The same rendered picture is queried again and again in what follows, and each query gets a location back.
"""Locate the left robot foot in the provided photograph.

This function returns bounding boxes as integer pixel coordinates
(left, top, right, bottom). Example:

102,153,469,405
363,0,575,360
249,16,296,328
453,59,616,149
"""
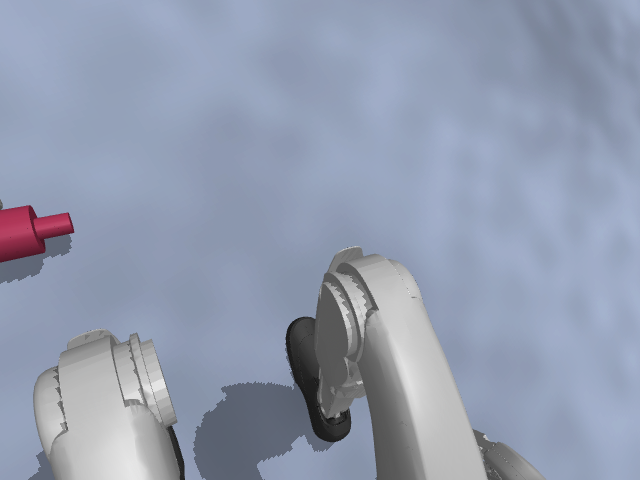
167,425,185,480

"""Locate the right robot hand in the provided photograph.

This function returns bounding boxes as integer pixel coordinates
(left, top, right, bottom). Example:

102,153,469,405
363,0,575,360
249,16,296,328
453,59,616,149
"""
473,429,546,480

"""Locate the bottle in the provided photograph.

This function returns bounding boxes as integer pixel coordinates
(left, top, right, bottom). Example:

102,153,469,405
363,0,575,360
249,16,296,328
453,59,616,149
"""
0,205,74,263

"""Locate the right robot foot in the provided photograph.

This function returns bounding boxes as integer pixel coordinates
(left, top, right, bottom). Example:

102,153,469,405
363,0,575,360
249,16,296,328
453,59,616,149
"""
286,317,351,442

